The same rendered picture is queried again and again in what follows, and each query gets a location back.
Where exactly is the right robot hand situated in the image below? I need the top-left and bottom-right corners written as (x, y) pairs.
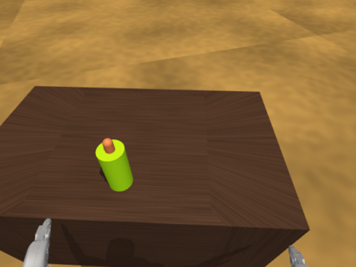
top-left (288, 245), bottom-right (308, 267)

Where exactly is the left robot hand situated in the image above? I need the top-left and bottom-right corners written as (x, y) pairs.
top-left (22, 218), bottom-right (51, 267)

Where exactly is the bottle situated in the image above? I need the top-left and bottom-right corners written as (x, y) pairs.
top-left (96, 138), bottom-right (133, 191)

